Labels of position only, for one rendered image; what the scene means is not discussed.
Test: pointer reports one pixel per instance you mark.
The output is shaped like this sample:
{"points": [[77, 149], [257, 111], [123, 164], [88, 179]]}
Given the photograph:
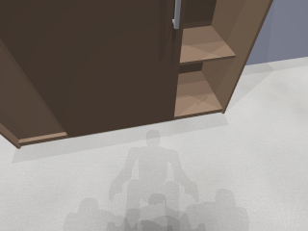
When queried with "wardrobe door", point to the wardrobe door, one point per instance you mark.
{"points": [[98, 64], [22, 110]]}

